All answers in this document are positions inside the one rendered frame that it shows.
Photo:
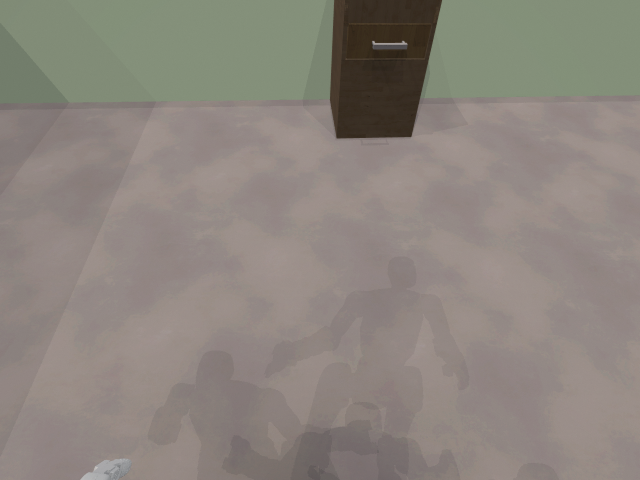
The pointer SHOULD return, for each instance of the cabinet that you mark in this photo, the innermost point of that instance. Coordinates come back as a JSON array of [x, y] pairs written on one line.
[[377, 98]]

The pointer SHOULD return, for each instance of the drawer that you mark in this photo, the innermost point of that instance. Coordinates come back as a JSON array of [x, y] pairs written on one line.
[[360, 37]]

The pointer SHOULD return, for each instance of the robot left hand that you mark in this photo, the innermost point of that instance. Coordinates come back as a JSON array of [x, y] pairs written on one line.
[[109, 470]]

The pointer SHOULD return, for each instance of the handle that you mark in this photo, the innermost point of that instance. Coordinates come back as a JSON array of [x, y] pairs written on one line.
[[402, 45]]

